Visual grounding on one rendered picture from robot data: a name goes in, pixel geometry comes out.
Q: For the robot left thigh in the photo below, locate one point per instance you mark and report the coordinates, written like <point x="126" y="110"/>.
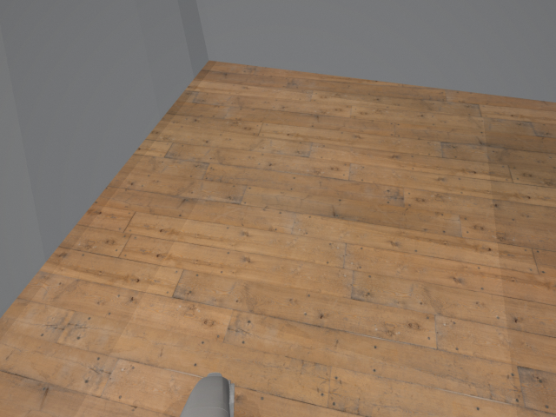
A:
<point x="212" y="396"/>

